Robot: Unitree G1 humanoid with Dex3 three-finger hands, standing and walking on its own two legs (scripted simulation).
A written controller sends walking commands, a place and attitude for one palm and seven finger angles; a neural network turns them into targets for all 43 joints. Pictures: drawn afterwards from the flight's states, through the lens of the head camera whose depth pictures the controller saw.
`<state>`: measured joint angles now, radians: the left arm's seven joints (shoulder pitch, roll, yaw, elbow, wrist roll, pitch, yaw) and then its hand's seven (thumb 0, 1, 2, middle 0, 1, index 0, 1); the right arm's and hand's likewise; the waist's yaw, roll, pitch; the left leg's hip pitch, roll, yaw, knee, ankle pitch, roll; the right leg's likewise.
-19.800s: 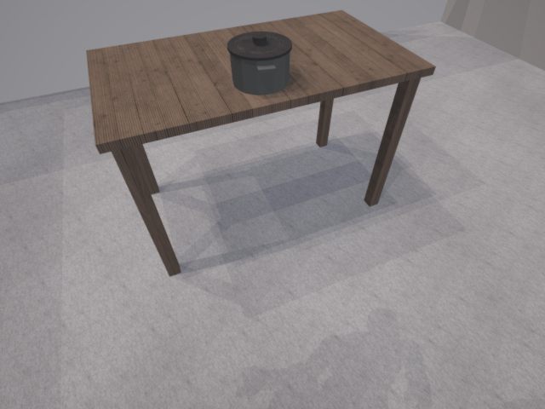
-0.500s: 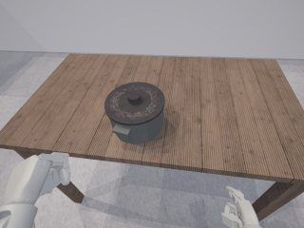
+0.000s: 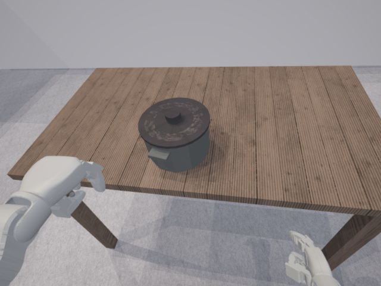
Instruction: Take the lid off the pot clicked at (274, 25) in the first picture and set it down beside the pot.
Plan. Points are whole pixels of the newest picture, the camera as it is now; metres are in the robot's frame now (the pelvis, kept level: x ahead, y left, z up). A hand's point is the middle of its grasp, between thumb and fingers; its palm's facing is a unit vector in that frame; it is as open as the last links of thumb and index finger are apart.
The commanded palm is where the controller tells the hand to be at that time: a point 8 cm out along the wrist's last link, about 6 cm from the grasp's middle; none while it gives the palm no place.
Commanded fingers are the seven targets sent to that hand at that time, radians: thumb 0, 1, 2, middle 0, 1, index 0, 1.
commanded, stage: reach forward and open the fingers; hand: left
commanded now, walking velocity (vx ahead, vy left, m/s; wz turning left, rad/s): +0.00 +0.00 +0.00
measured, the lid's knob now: (172, 115) +0.51 +0.11 +0.09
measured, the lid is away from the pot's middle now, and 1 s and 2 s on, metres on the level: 0.00 0.00 0.00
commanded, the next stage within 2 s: move the open hand above the knob in 0.46 s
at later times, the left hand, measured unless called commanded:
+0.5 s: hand (78, 163) +0.29 +0.25 +0.15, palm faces -0.14 +0.07 -0.99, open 9.9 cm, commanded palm +0.27 +0.25 +0.22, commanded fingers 0.00 -0.30 1.44 -0.84 -0.08 -0.84 -0.08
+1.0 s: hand (105, 147) +0.34 +0.21 +0.14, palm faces -0.21 -0.07 -0.98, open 10.1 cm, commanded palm +0.33 +0.21 +0.22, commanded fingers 0.00 -0.30 1.44 -0.84 -0.08 -0.84 -0.08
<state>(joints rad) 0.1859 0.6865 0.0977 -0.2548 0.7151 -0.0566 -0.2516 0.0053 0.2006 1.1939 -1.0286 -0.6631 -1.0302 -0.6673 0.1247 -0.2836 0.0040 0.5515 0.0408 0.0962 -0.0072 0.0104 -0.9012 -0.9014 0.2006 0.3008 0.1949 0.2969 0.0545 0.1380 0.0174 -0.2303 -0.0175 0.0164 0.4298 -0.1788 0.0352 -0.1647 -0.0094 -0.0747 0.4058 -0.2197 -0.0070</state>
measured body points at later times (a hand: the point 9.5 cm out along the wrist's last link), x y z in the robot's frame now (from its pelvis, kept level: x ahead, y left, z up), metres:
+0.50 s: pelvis -0.01 +0.01 +0.00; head +0.00 -0.03 +0.45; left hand +0.29 +0.24 +0.20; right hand +0.20 -0.21 -0.10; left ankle +0.03 +0.10 -0.74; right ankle +0.00 -0.11 -0.74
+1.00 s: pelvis +0.01 +0.01 +0.00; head +0.02 -0.04 +0.44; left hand +0.35 +0.22 +0.19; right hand +0.22 -0.21 -0.11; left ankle +0.03 +0.10 -0.74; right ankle +0.00 -0.11 -0.74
